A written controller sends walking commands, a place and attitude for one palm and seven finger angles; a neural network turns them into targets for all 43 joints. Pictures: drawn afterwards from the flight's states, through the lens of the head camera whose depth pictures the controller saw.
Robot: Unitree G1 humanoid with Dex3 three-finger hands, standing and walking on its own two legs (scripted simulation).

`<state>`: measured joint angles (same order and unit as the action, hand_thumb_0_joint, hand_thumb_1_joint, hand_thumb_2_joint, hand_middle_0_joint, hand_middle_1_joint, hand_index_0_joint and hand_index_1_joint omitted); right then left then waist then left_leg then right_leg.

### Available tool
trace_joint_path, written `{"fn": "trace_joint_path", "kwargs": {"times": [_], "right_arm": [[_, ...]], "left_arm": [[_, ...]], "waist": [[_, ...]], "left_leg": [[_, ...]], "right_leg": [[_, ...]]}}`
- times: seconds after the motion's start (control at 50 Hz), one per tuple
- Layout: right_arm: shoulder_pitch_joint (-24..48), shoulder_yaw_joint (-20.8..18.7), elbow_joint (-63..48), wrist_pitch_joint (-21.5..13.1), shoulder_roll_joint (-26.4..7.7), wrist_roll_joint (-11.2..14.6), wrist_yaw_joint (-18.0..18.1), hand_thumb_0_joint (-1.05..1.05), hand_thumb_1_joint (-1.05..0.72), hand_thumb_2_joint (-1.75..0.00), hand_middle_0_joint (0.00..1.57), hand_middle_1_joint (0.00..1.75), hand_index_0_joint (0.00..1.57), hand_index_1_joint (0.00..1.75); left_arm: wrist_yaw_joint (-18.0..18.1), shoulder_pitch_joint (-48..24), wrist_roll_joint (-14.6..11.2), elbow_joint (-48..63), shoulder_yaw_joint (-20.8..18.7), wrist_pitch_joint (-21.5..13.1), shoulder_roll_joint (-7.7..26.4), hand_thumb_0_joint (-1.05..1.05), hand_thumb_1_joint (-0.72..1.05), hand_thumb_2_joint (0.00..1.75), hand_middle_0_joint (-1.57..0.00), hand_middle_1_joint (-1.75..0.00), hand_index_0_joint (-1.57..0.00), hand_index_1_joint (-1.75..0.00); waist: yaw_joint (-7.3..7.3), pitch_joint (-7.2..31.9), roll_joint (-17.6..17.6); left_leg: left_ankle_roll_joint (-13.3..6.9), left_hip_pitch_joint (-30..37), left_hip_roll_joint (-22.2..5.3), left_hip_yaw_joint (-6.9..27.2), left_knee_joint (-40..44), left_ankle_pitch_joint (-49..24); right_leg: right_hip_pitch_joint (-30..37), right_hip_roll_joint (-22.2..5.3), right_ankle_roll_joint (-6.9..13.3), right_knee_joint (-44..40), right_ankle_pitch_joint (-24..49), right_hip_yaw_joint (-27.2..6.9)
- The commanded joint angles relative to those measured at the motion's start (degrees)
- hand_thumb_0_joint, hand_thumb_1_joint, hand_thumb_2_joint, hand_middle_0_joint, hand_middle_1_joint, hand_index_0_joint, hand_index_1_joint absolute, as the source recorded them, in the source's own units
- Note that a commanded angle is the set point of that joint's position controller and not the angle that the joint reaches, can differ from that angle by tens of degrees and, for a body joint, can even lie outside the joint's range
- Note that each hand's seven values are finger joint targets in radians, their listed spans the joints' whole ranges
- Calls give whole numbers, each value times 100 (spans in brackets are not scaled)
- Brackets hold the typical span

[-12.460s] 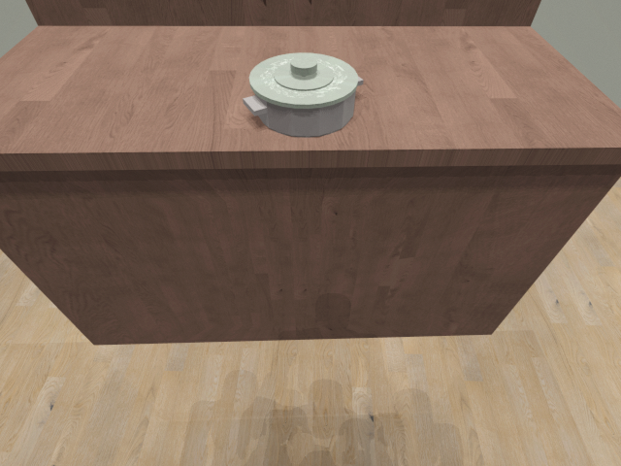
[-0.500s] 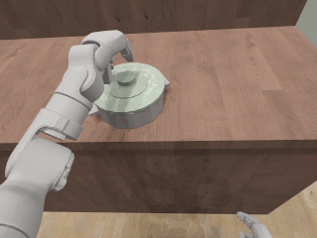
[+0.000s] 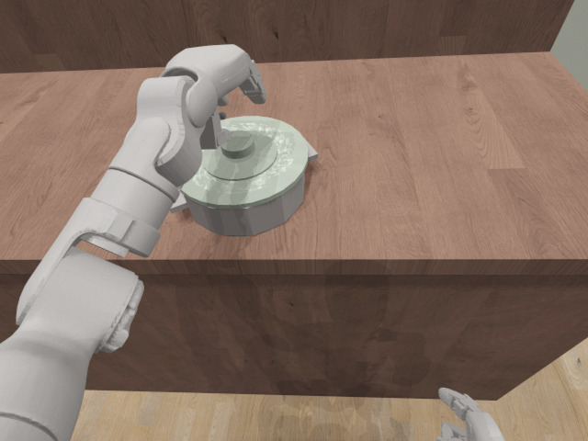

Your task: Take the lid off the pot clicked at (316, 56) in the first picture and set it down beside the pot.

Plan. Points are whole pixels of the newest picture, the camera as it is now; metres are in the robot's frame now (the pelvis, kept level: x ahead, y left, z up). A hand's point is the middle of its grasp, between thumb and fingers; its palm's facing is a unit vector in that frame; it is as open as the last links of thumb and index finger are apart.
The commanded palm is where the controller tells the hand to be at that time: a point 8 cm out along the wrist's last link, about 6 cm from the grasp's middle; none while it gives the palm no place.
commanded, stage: move the open hand above the knob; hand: left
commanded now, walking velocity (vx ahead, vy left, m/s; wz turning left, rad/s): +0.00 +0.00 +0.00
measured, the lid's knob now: (237, 144) +0.49 +0.11 +0.15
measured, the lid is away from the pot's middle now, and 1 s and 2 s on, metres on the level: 0.01 0.01 0.01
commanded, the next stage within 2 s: lower the open fingers around the knob in 0.82 s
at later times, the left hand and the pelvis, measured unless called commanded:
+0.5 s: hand (229, 127) +0.45 +0.10 +0.21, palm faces -0.22 -0.05 -0.97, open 10.0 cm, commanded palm +0.43 +0.11 +0.29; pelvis +0.01 -0.01 +0.00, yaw +0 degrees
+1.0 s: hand (220, 114) +0.45 +0.11 +0.23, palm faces -0.17 -0.12 -0.98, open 10.0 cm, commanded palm +0.42 +0.11 +0.28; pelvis +0.00 -0.01 +0.00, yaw +0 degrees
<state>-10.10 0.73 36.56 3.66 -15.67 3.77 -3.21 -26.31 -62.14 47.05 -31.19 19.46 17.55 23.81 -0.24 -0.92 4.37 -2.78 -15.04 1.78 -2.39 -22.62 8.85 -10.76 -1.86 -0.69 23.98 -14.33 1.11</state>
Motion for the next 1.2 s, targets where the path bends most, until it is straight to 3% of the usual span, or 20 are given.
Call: {"fn": "trace_joint_path", "kwargs": {"times": [0.0,0.06,0.14,0.2,0.24,0.32,0.36,0.42,0.48,0.52,0.6,0.68,0.76,0.84,0.9,0.96,1.02,1.04,1.14,1.18], "right_arm": [[444,-210,-684,-106,-676,-3,-46,0,-90,-90,20,30,20,30],[644,-221,-897,40,-658,33,-152,0,-90,-90,20,30,20,30],[611,-193,-927,23,-667,36,13,0,-90,-90,20,30,20,30],[562,-166,-804,-186,-591,4,131,0,-90,-90,20,30,20,30],[523,-178,-790,-253,-584,-17,118,0,-90,-90,20,30,20,30],[407,-227,-674,-29,-712,-3,-47,0,-90,-90,20,30,20,30],[600,-165,-887,48,-718,18,-76,0,-90,-90,20,30,20,30],[650,-210,-1064,131,-661,22,-30,0,-90,-90,20,30,20,30],[631,-202,-1076,-49,-617,7,88,0,-90,-90,20,30,20,30],[467,-230,-992,-105,-618,4,125,0,-90,-90,20,30,20,30],[487,-208,-793,-35,-667,21,36,0,-90,-90,20,30,20,30],[642,-221,-1000,85,-675,50,-74,0,-90,-90,20,30,20,30],[727,-249,-1166,-14,-631,35,-45,0,-90,-90,20,30,20,30],[542,-223,-867,-56,-647,25,17,0,-90,-90,20,30,20,30],[601,-171,-774,33,-660,26,4,0,-90,-90,20,30,20,30],[703,-199,-980,136,-669,25,-57,0,-90,-90,20,30,20,30],[760,-241,-1146,189,-637,40,-101,0,-90,-90,20,30,20,30],[742,-245,-1147,182,-656,38,-91,0,-90,-90,20,30,20,30],[589,-220,-920,65,-654,43,41,0,-90,-90,20,30,20,30],[588,-205,-834,19,-632,34,47,0,-90,-90,20,30,20,30]], "left_arm": [[234,-2283,184,149,-708,178,787,0,-37,163,-86,-8,-86,-8],[77,-2033,204,636,-167,141,198,0,-37,163,-86,-8,-86,-8],[133,-3659,275,1412,-883,56,1416,0,-37,163,-86,-8,-86,-8],[253,-4304,277,1302,-1070,5,1704,0,-37,163,-86,-8,-86,-8],[303,-3906,232,1143,-1112,-47,1631,0,-37,163,-86,-8,-86,-8],[133,-1838,130,-329,-697,208,607,0,-37,163,-86,-8,-86,-8],[36,-1548,191,-67,-768,167,840,0,-37,163,-86,-8,-86,-8],[-43,-2622,231,1212,-668,34,996,0,-37,163,-86,-8,-86,-8],[9,-3728,329,1809,-1220,-40,1906,0,-37,163,-86,-8,-86,-8],[23,-3664,153,1721,-1085,-87,1650,0,-37,163,-86,-8,-86,-8],[18,-2448,177,456,-974,157,1258,0,-37,163,-86,-8,-86,-8],[-103,-2049,235,955,-516,113,744,0,-37,163,-86,-8,-86,-8],[-74,-3393,304,2329,-848,-1,1440,0,-37,163,-86,-8,-86,-8],[79,-3253,180,1448,-1191,105,1654,0,-37,163,-86,-8,-86,-8],[121,-2422,141,563,-1087,220,1328,0,-37,163,-86,-8,-86,-8],[-105,-1745,8,682,-728,134,854,0,-37,163,-86,-8,-86,-8],[-171,-2092,-25,1486,-525,84,702,0,-37,163,-86,-8,-86,-8],[-149,-2488,46,1753,-758,77,1083,0,-37,163,-86,-8,-86,-8],[-30,-3461,45,1507,-930,81,1436,0,-37,163,-86,-8,-86,-8],[-6,-3151,39,1067,-735,96,1104,0,-37,163,-86,-8,-86,-8]], "waist": [[14,1981,-777],[-35,2013,-602],[-132,2254,-768],[-115,2510,-596],[-53,2711,-525],[28,1833,-975],[94,1919,-990],[-47,2276,-957],[-54,2654,-765],[-107,2638,-610],[17,1859,-856],[-4,2107,-667],[-51,2939,-414],[-36,2366,-712],[63,1796,-956],[46,2090,-782],[-38,2403,-678],[-43,2440,-696],[-159,2127,-548],[-135,2028,-529]], "left_leg": [[-81,1153,170,122,128,-1109],[-81,1216,198,90,48,-1122],[-166,1387,236,168,63,-854],[-198,1599,217,216,52,-1113],[-179,1653,214,203,14,-1343],[-109,1050,186,58,74,-1209],[-111,914,245,-24,23,-1173],[-206,1197,250,24,-55,-1171],[-269,1538,271,94,-112,-1478],[-275,1665,240,112,-105,-1563],[-176,1176,223,54,21,-1309],[-156,1242,246,11,-75,-1350],[-221,1803,263,163,-219,-1830],[-193,1573,199,192,-81,-1661],[-136,1106,179,119,99,-1152],[-136,1155,229,70,0,-1258],[-174,1435,210,110,-122,-1440],[-179,1509,206,139,-112,-1441],[-165,1553,208,276,26,-1020],[-136,1503,198,295,64,-950]], "right_leg": [[-9,432,329,-212,1480,166],[-61,402,342,-197,1472,183],[158,417,281,-303,1456,57],[231,445,300,-233,1731,-10],[335,435,320,-183,1914,-13],[86,392,312,-237,1857,162],[273,334,270,-201,1971,86],[389,310,249,-242,2075,17],[553,368,241,-179,2442,-90],[436,388,254,-222,2448,-31],[167,395,253,-213,2128,70],[185,366,276,-176,2066,88],[469,414,304,-65,2490,0],[269,459,300,-152,2272,88],[105,415,286,-242,1770,127],[214,349,293,-183,1883,116],[253,353,310,-160,1998,119],[264,389,300,-164,2029,96],[35,483,307,-241,1573,133],[-70,488,328,-217,1435,166]]}}
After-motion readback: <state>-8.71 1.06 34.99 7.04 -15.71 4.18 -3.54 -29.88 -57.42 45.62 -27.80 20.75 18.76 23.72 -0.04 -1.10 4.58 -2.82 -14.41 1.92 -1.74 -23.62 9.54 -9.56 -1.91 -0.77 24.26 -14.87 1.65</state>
